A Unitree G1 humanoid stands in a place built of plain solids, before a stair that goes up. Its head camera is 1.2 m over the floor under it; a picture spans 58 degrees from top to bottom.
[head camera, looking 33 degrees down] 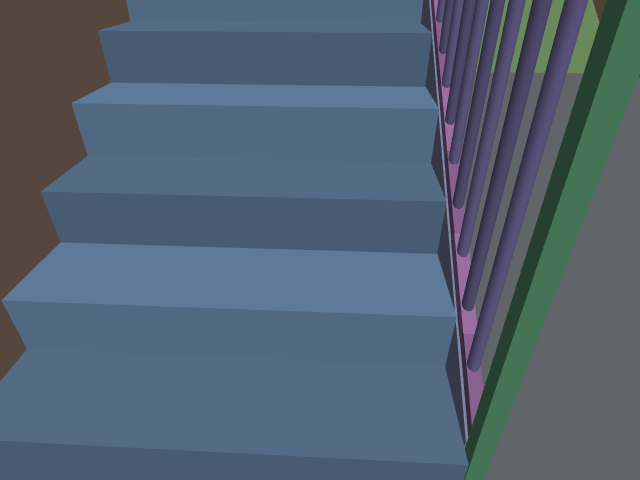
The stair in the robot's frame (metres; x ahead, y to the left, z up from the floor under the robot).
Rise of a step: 0.19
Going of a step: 0.30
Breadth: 1.27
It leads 3 degrees to the right of straight ahead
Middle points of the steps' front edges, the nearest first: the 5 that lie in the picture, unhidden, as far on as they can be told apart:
0.60 0.28 0.19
0.90 0.27 0.39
1.20 0.25 0.58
1.50 0.23 0.78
1.80 0.22 0.97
